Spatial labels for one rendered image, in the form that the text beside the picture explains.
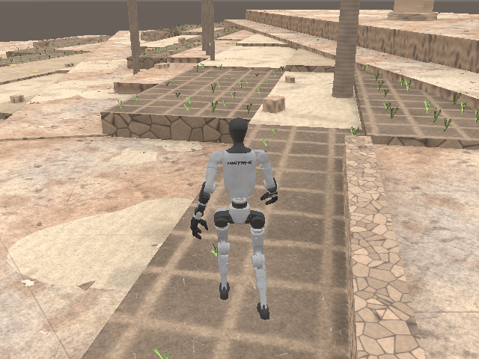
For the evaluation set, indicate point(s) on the left robot forearm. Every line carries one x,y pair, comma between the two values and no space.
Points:
201,204

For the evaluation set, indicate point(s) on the right robot forearm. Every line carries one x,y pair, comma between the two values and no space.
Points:
273,191

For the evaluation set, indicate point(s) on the humanoid robot head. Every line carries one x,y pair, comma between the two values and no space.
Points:
238,128

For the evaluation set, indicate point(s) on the left robot thigh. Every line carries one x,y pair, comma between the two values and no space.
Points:
221,219

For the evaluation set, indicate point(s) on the left robot hand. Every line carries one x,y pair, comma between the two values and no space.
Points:
194,227

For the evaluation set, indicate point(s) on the left robot upper arm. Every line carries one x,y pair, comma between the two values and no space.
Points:
215,158

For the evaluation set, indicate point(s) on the right robot hand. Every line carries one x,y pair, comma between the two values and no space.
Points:
266,195

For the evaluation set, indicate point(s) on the right robot upper arm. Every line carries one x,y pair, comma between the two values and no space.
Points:
266,168

